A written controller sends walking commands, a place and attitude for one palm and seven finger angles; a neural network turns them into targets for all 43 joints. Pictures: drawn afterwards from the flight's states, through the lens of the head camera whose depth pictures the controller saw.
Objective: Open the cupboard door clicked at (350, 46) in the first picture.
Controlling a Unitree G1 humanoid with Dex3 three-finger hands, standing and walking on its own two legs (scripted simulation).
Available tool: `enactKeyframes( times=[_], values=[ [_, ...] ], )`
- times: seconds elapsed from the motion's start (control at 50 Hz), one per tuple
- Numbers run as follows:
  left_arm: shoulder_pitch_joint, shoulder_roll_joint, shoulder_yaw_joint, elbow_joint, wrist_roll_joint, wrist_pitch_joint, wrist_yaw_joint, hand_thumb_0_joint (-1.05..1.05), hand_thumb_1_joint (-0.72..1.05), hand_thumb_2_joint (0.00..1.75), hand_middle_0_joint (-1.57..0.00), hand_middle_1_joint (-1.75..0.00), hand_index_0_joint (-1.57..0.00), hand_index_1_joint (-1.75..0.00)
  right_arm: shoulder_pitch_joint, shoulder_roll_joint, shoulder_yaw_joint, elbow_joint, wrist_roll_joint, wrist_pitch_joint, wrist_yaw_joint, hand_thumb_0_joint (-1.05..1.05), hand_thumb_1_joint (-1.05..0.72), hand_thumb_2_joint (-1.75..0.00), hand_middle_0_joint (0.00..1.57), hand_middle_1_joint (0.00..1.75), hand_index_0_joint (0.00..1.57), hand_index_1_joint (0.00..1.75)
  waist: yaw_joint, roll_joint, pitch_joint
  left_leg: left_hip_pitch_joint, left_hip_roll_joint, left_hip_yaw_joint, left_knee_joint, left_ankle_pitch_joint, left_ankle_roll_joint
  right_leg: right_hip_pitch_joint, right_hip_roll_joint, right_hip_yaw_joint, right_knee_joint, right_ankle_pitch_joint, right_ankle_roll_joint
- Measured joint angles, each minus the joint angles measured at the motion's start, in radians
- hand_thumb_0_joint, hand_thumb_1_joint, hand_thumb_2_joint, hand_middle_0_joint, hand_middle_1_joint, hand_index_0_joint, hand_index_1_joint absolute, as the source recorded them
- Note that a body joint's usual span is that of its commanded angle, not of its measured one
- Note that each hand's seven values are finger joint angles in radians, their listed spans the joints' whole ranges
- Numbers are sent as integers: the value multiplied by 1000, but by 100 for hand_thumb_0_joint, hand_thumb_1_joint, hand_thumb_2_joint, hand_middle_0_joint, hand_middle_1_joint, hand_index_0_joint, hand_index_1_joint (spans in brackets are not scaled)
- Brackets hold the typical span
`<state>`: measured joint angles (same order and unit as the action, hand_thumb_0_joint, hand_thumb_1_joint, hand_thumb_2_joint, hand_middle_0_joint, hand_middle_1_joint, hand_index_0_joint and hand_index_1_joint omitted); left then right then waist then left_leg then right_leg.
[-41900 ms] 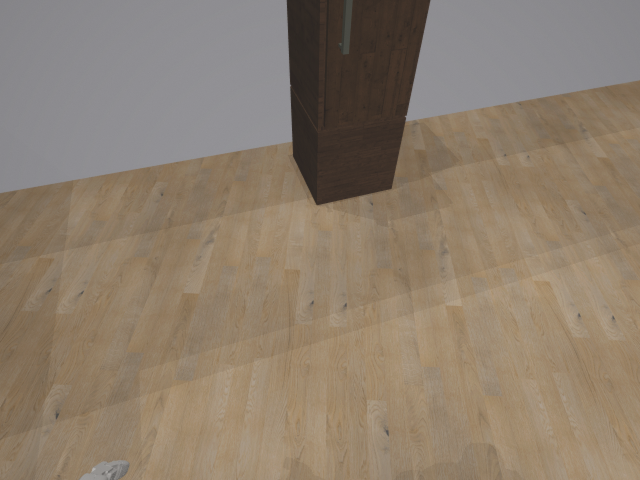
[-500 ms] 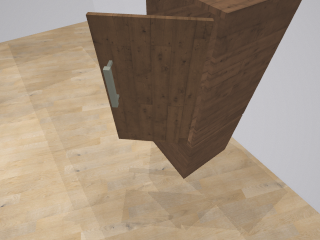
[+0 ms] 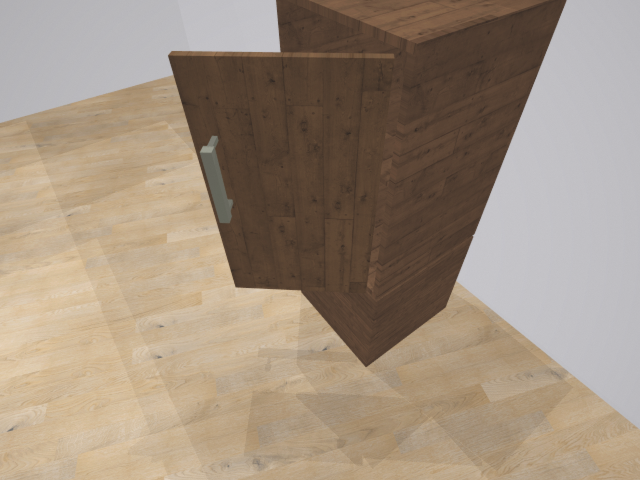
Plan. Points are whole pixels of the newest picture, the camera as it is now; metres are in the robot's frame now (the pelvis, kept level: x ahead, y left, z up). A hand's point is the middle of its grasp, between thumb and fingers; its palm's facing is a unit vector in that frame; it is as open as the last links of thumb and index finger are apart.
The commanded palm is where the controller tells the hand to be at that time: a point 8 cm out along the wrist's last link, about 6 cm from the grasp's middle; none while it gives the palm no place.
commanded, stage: come to a stop and stand still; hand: left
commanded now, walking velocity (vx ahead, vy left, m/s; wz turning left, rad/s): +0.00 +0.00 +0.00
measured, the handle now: (219, 181) +0.61 +0.22 +0.03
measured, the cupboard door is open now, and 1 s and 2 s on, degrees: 50 50 50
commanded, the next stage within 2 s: look again from close up in 0.42 s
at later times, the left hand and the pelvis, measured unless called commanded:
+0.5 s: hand out of the picture +0.01 +0.14 -0.17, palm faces +0.02 -0.98 -0.18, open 7.3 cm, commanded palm none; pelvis +0.01 -0.02 +0.00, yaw +0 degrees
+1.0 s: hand out of the picture +0.01 +0.14 -0.17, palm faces +0.04 -0.98 -0.17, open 7.3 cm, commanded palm none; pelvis +0.02 -0.02 +0.01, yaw +1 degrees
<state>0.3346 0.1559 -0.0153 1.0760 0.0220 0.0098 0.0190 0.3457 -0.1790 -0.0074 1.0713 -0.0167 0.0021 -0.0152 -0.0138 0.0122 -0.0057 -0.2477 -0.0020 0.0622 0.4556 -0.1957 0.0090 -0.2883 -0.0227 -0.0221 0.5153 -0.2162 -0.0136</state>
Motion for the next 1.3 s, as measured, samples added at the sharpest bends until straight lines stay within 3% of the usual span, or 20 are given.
enactKeyframes(
  times=[0.24, 0.4, 1.18, 1.3],
  values=[
    [-11, -38, -7, 41, -6, -19, 2, 0, 91, 90, -20, -30, -20, -30, -1, 43, 13, 54, 8, -14, -10, 0, -91, -90, 19, 30, 20, 30, 2, -17, 18, 21, 24, -15, -13, -2, -23, 31, 24, -16, -30, 4, -19],
    [-21, -28, 1, 42, -6, -22, 6, 1, 92, 90, -20, -30, -20, -30, -25, 64, 14, 55, 9, -19, -12, 0, -91, -90, 19, 30, 20, 30, 3, -17, 19, 35, 33, -19, -20, -6, -31, 48, 34, -20, -44, 3, -27],
    [-7, -36, 12, 34, -5, -26, 6, 0, 91, 90, -20, -30, -20, -30, -27, 59, 14, 63, 5, -18, -18, 0, -91, -90, 19, 30, 20, 30, 11, -13, 23, 70, 40, -32, -58, -2, -42, 88, 42, -33, -83, 3, -36],
    [13, -39, 28, 20, 1, -19, 1, 0, 91, 90, -20, -30, -20, -30, 3, 52, 7, 54, -1, -5, -8, 0, -91, -90, 19, 30, 20, 30, 19, -9, 14, 45, 40, -38, 8, -57, -23, 81, 41, -38, -51, -25, -36]
  ],
)
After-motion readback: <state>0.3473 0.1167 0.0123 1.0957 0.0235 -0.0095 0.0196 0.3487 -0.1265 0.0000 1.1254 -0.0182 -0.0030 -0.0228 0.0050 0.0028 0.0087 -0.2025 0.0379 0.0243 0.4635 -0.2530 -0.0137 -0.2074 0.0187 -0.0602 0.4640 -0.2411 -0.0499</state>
